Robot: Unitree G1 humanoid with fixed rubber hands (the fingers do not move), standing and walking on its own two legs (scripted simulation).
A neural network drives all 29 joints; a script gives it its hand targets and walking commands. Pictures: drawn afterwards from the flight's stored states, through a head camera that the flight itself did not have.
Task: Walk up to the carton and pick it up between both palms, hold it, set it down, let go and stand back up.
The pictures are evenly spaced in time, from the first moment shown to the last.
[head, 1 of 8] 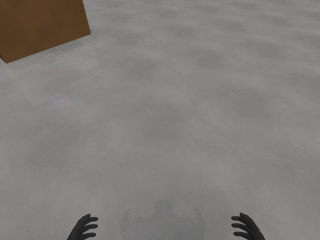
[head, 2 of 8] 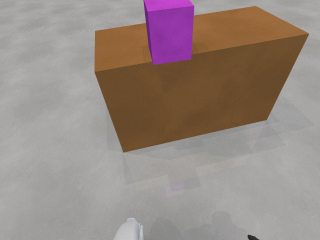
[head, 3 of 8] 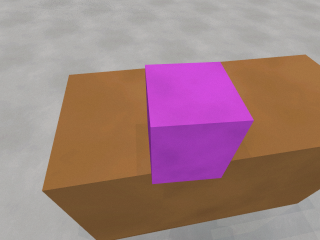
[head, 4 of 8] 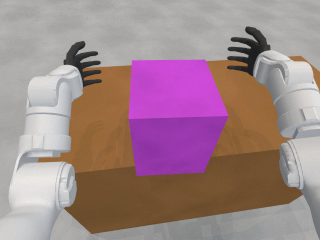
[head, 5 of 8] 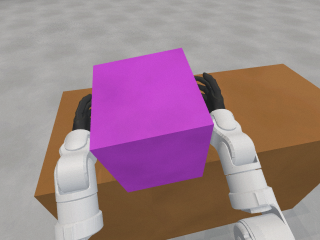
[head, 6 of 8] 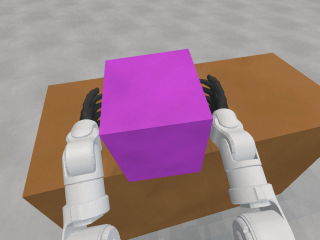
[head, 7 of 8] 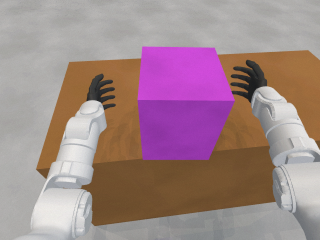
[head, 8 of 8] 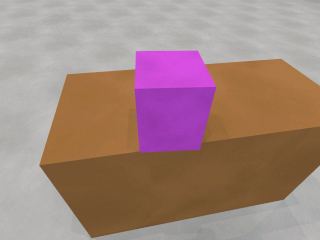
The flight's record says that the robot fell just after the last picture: no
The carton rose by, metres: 0.09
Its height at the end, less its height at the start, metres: +0.00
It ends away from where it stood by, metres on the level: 0.03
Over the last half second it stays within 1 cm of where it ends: yes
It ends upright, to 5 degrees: yes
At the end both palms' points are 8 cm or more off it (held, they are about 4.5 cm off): yes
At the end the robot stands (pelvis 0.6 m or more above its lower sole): yes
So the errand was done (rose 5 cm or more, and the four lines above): yes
